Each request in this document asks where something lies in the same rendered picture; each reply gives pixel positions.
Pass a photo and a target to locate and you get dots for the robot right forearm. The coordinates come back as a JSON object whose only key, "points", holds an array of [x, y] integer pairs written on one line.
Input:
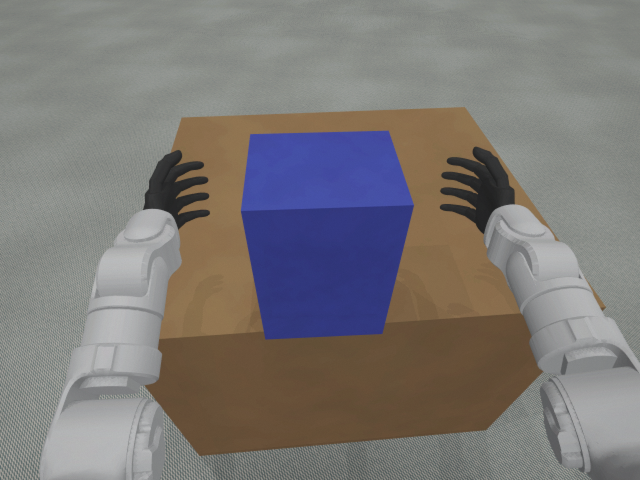
{"points": [[570, 333]]}

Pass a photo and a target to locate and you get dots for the robot right hand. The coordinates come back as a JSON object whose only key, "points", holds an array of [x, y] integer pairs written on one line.
{"points": [[492, 187]]}

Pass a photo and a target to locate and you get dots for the robot left hand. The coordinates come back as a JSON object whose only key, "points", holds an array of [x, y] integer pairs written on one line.
{"points": [[163, 189]]}

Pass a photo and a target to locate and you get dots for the robot left forearm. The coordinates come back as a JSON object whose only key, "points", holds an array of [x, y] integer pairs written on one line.
{"points": [[119, 348]]}

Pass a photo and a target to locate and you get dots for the right robot upper arm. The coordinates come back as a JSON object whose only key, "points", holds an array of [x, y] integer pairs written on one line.
{"points": [[592, 421]]}

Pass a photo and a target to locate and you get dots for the left robot upper arm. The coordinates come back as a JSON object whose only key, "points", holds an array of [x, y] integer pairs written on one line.
{"points": [[107, 439]]}

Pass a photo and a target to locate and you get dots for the pedestal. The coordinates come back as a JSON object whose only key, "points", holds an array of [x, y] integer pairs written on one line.
{"points": [[454, 353]]}

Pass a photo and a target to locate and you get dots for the carton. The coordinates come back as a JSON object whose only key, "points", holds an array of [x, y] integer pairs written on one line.
{"points": [[326, 216]]}

